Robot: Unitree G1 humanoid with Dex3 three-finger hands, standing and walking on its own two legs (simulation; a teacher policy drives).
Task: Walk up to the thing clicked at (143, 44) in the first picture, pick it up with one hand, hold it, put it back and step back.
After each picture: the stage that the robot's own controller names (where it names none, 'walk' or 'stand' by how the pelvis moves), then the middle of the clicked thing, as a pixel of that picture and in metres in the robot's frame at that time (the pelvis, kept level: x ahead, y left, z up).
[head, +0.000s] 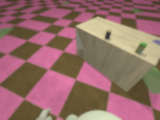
stand; (140, 48) +0.80 -0.52 -0.05
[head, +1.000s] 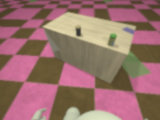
walk; (111, 40) +0.81 -0.15 -0.02
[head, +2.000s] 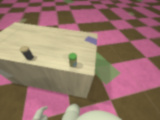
walk; (72, 60) +0.47 +0.19 -0.02
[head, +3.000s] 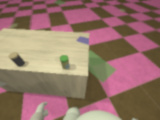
stand; (65, 62) +0.45 +0.23 -0.02
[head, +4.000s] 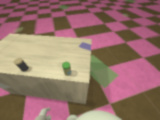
stand; (67, 68) +0.43 +0.21 -0.05
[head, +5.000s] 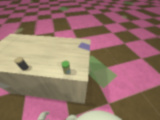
stand; (66, 67) +0.44 +0.22 -0.05
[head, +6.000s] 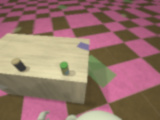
stand; (64, 68) +0.42 +0.23 -0.05
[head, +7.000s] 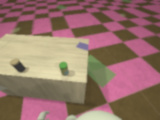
stand; (64, 69) +0.42 +0.24 -0.05
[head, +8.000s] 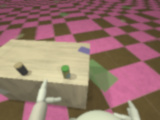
rise first; (66, 72) +0.41 +0.23 -0.05
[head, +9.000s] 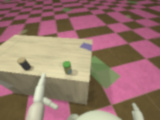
go down; (67, 68) +0.43 +0.23 -0.05
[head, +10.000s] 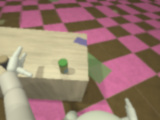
go down; (63, 66) +0.41 +0.21 -0.01
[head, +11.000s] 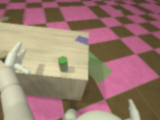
approach; (63, 64) +0.42 +0.21 +0.00
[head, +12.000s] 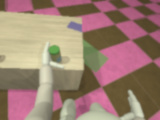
close; (55, 54) +0.45 +0.22 +0.04
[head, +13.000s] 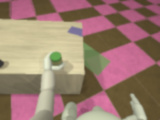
lift; (57, 61) +0.40 +0.21 +0.05
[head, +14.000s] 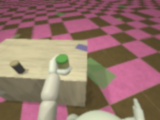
lift; (63, 65) +0.32 +0.18 +0.16
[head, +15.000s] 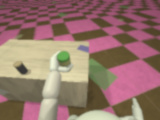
hold; (64, 62) +0.32 +0.17 +0.18
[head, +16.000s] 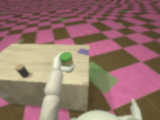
hold; (67, 62) +0.33 +0.16 +0.18
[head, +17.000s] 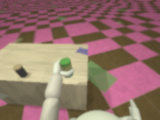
crouch; (66, 68) +0.33 +0.17 +0.13
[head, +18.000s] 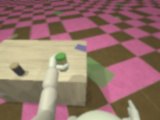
crouch; (62, 62) +0.38 +0.20 +0.12
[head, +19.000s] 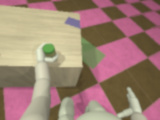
lower; (50, 53) +0.45 +0.24 +0.03
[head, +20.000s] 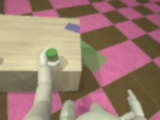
lower; (53, 57) +0.43 +0.23 +0.04
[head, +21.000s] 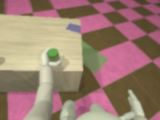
lower; (54, 58) +0.43 +0.23 +0.03
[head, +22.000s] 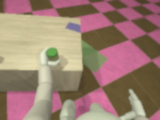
lower; (53, 57) +0.43 +0.23 +0.04
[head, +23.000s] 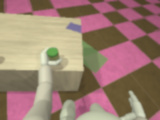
loosen; (54, 57) +0.43 +0.23 +0.04
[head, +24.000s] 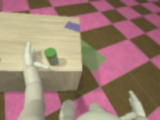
rise; (52, 57) +0.43 +0.23 +0.04
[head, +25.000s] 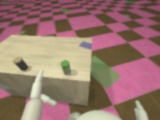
sink last; (66, 67) +0.42 +0.23 +0.00
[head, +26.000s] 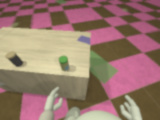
stand; (64, 63) +0.42 +0.23 +0.01
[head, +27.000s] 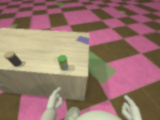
stand; (63, 63) +0.43 +0.23 +0.02
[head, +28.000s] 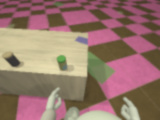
stand; (62, 63) +0.43 +0.23 +0.02
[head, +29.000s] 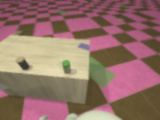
stand; (66, 67) +0.45 +0.22 -0.04
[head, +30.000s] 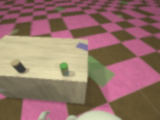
stand; (64, 69) +0.42 +0.23 -0.05
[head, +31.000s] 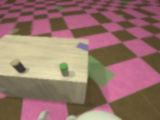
stand; (64, 69) +0.42 +0.23 -0.05
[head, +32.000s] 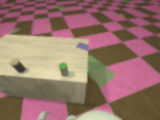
walk; (64, 69) +0.41 +0.23 -0.05
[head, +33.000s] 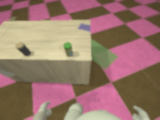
walk; (68, 49) +0.55 +0.22 -0.02
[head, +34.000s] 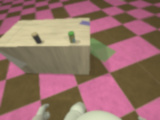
walk; (71, 37) +0.78 +0.26 -0.03
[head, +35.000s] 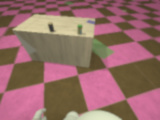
stand; (79, 29) +1.06 +0.21 -0.03
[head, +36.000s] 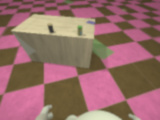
stand; (79, 30) +1.04 +0.19 -0.05
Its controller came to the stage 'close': yes
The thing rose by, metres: 0.22
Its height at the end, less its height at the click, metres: +0.00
